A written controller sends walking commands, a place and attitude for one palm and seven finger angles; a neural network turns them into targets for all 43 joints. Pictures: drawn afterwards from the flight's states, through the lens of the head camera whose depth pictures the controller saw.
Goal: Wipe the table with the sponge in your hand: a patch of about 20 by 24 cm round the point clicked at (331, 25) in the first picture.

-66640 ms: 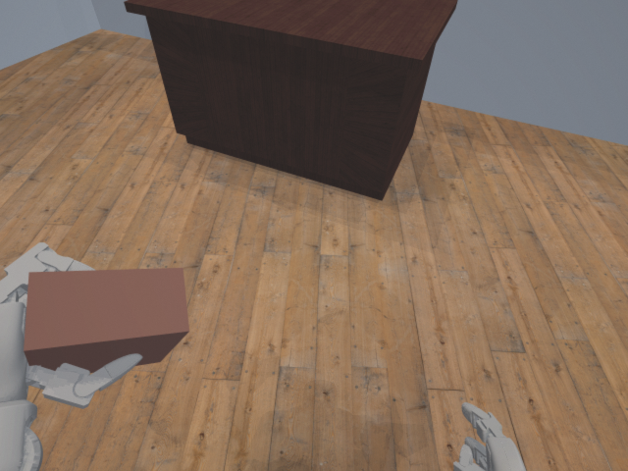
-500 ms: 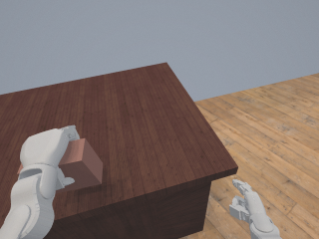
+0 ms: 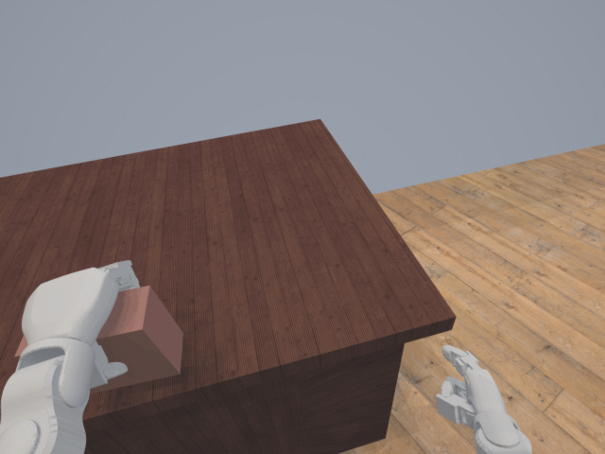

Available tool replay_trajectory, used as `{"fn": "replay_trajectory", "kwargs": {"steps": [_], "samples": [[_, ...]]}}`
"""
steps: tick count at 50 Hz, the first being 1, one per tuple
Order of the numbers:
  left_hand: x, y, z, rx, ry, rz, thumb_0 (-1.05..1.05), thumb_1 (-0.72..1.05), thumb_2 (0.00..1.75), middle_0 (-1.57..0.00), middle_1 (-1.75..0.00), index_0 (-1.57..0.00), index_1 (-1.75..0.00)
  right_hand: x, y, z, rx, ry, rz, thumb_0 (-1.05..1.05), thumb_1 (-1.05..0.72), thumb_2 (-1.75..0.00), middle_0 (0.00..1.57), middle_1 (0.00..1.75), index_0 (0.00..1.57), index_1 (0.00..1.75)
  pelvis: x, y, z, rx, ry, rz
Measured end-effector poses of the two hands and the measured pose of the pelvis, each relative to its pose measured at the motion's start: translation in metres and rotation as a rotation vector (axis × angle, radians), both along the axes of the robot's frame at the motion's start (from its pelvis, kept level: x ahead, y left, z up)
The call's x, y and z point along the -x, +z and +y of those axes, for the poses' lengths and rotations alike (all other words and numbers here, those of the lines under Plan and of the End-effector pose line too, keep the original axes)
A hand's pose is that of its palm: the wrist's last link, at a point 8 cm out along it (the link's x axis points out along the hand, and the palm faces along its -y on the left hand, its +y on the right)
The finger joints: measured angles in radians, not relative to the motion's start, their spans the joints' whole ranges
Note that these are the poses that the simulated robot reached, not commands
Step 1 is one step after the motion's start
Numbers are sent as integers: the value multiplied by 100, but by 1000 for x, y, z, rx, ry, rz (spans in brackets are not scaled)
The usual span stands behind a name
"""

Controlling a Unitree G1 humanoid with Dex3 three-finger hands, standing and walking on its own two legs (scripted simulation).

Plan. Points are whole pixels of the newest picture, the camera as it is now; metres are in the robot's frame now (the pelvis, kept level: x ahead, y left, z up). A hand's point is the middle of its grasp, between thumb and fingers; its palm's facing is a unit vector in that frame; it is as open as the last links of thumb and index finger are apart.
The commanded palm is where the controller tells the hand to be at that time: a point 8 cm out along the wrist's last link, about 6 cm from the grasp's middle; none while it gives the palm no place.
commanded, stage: bring the sponge back beside the body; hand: left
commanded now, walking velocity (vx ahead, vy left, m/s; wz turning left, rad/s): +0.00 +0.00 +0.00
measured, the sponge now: (118, 350) +0.19 +0.29 +0.07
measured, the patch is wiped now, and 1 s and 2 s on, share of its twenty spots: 1.00 1.00 1.00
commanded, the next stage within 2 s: step back with the hand held close in 0.48 s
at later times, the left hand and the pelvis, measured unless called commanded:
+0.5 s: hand (92, 337) +0.18 +0.29 +0.12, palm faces +0.10 -0.12 -0.99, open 10.0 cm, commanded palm +0.14 +0.29 +0.19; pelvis -0.01 +0.01 +0.00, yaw +0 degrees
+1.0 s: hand (104, 301) +0.20 +0.27 +0.16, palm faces +0.35 -0.84 -0.42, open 10.0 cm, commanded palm +0.15 +0.31 +0.18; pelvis -0.01 +0.03 -0.01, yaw +0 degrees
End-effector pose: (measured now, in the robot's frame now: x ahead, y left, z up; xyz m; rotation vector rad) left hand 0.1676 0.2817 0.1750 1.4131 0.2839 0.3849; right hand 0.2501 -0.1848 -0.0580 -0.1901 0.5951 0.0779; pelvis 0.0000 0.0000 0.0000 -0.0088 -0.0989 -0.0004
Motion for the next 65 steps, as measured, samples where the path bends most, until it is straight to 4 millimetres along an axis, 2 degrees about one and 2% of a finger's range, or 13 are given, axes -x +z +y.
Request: {"fn": "replay_trajectory", "kwargs": {"steps": [12,31,32,33,35,38,42,45,48,51,56,65], "samples": [[14,-6,4,-6,-21,8,-1,-50,105,-71,-134,-77,-132,6,1,1,19,-2,-6,2,-91,-90,20,30,20,30,4,0,4,4,2,-12],[16,-6,10,0,-17,-5,-1,-50,105,-71,-134,-77,-132,11,5,10,13,0,-18,2,-91,-90,20,30,20,30,10,0,10,5,-2,-20],[16,-7,13,179,-39,-65,-1,-50,105,-71,-134,-77,-132,12,6,10,11,-1,-24,2,-91,-90,20,30,20,30,11,-1,10,8,1,-13],[15,-8,14,373,-78,-142,-1,-50,105,-71,-134,-77,-132,15,8,10,14,1,-39,2,-91,-90,20,30,20,30,12,-1,10,12,3,0],[12,-10,16,632,-150,-278,-1,-50,105,-71,-134,-77,-132,26,11,9,25,-3,-57,2,-91,-90,20,30,20,30,13,-2,8,17,4,31],[9,-6,11,815,-255,-450,-1,-51,105,-71,-134,-77,-132,48,7,0,71,-37,-33,1,-91,-90,20,30,21,30,13,-6,9,28,3,62],[7,5,7,873,-364,-578,-1,-51,105,-71,-134,-77,-133,85,-9,-20,129,-128,62,1,-91,-90,20,30,21,30,12,-10,16,26,2,92],[5,9,14,849,-389,-597,-1,-51,105,-71,-134,-77,-133,113,-21,-34,155,-201,140,1,-91,-90,20,30,21,30,11,-11,21,25,-1,112],[4,6,24,825,-376,-584,-1,-51,105,-71,-135,-77,-133,136,-29,-42,169,-256,199,1,-91,-90,20,30,20,30,12,-13,25,25,-5,123],[5,0,31,816,-357,-566,-1,-51,105,-71,-135,-77,-133,151,-33,-44,176,-284,223,2,-91,-90,20,30,20,30,15,-14,29,25,-8,127],[14,-5,32,814,-364,-561,-1,-51,106,-71,-135,-77,-133,155,-32,-38,173,-280,198,2,-91,-90,20,30,20,30,23,-16,32,27,-11,129],[40,9,28,760,-379,-650,-1,-52,106,-71,-135,-77,-133,133,-29,-19,122,-194,76,2,-91,-90,20,30,21,30,39,-21,28,35,-5,109]]}}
